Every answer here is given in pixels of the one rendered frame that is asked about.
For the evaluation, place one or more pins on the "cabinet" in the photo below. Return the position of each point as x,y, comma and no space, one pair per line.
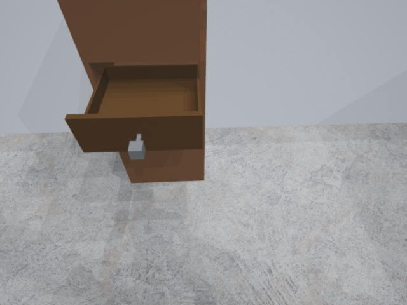
144,32

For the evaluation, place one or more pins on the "handle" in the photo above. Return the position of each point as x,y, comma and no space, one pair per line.
136,149

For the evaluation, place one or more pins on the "drawer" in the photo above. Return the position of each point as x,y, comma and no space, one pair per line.
160,102

